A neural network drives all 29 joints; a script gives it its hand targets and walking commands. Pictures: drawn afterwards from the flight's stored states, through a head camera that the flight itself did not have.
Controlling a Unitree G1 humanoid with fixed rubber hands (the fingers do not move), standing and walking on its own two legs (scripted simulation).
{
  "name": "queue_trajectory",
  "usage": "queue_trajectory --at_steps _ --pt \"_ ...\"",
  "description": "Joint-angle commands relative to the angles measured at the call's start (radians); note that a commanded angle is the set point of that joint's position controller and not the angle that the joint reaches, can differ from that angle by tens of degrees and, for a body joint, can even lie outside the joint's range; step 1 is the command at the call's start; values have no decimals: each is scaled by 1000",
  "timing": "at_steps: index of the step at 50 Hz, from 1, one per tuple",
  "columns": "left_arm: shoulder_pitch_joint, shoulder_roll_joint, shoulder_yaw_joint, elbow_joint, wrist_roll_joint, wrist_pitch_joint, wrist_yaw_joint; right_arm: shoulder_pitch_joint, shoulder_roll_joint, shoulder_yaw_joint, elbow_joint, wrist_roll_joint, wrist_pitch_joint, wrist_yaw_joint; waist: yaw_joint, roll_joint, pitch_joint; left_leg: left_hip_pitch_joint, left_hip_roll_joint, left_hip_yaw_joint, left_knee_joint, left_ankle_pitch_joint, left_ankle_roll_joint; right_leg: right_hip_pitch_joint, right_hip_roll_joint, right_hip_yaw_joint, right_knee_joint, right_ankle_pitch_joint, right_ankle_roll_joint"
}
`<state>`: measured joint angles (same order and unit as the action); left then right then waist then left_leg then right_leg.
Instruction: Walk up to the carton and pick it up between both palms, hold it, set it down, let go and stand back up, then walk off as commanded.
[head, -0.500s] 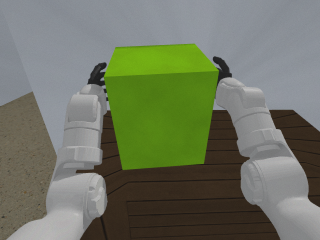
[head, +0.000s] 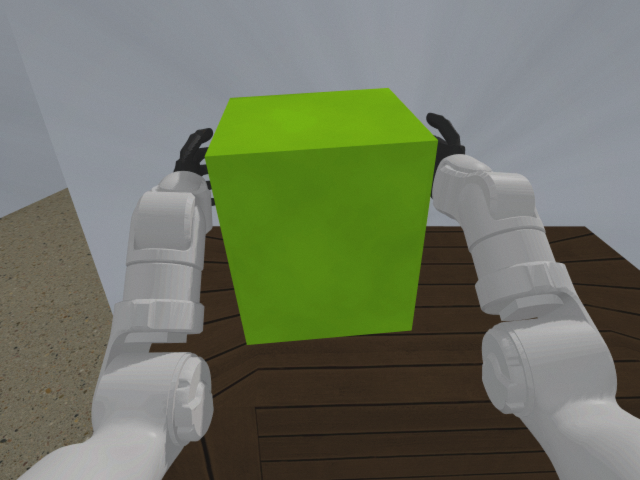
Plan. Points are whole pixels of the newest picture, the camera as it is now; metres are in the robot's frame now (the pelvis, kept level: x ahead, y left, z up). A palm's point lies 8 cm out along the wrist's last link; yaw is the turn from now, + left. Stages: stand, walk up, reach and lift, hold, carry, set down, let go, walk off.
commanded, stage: hold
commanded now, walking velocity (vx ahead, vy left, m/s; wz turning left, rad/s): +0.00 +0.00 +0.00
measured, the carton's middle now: (319, 212) +0.38 +0.02 +0.24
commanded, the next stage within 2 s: none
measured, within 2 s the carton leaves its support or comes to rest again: neither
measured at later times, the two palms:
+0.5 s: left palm (197, 188) +0.36 +0.17 +0.28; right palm (446, 179) +0.38 -0.13 +0.29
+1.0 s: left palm (190, 187) +0.35 +0.17 +0.28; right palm (446, 173) +0.37 -0.13 +0.30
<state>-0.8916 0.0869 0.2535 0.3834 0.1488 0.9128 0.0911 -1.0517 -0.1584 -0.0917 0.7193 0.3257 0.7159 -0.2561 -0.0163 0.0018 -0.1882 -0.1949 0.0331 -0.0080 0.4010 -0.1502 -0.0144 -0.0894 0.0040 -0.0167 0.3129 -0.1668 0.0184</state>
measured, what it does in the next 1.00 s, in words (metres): stands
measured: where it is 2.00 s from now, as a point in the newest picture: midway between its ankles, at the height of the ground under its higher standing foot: outside the picture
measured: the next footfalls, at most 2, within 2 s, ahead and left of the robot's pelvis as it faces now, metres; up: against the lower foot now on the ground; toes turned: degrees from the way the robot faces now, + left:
none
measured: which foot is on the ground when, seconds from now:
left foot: down 0.00-1.00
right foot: down 0.00-1.00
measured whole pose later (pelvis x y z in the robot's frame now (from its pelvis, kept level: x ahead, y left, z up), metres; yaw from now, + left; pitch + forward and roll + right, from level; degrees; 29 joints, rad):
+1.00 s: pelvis +0.00 +0.00 +0.00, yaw +0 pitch -3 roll -2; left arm -0.89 0.09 0.25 0.39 0.15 0.91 0.09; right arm -1.05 -0.16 -0.09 0.72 0.32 0.72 -0.26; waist -0.02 0.00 -0.19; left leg -0.20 0.03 -0.01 0.40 -0.15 -0.01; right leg -0.09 0.00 -0.02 0.32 -0.17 0.02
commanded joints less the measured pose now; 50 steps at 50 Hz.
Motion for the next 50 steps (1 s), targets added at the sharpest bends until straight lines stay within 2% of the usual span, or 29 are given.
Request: queue_trajectory --at_steps 1,9,13,18,22,30,33,36,40,43,50 --pt "-1035 -611 -356 -224 -248 -121 -197 -896 621 208 -235 186 -29 147 -106 70 -339 98 -46 -37 -77 69 -55 58 81 45 -41 124 0" --pt "-1057 -610 -299 -75 -212 -153 -209 -911 592 120 -76 97 -70 189 -112 68 -232 13 -16 -39 -151 -144 -41 22 68 40 -48 -16 -10" --pt "-1050 -612 -293 -40 -204 -170 -215 -927 600 114 -65 87 -93 195 -107 58 -254 16 -18 -36 -154 -161 -33 33 66 42 -49 -19 -9" --pt "-1043 -609 -301 -71 -214 -185 -210 -943 624 156 -120 109 -109 187 -93 41 -317 62 -36 -27 -120 -62 -30 41 66 47 -56 27 -7" --pt "-1015 -608 -325 -134 -225 -179 -203 -916 629 198 -180 139 -104 171 -99 34 -376 120 -45 -27 -86 55 -34 63 73 46 -50 117 -1" --pt "-959 -607 -381 -282 -249 -154 -190 -878 639 292 -350 232 -71 130 -103 52 -491 190 -65 -34 -30 249 -48 143 87 47 -21 311 17" --pt "-963 -609 -412 -355 -273 -143 -185 -873 642 317 -417 261 -56 116 -115 70 -537 193 -71 -41 -11 301 -55 171 89 48 -3 386 22" --pt "-950 -605 -414 -391 -274 -128 -182 -853 638 331 -432 275 -36 106 -118 75 -533 201 -71 -44 -1 342 -61 185 95 48 4 424 24" --pt "-938 -601 -407 -402 -266 -109 -186 -832 625 320 -425 275 -16 104 -122 81 -493 184 -68 -46 -6 332 -65 172 95 42 5 398 24" --pt "-963 -599 -398 -377 -263 -105 -191 -836 616 292 -383 255 -9 111 -127 84 -454 170 -63 -44 -21 271 -66 142 92 41 -8 327 18" --pt "-1035 -611 -355 -222 -243 -122 -199 -902 624 214 -242 192 -29 145 -102 70 -344 98 -49 -35 -74 74 -53 56 83 44 -40 122 0"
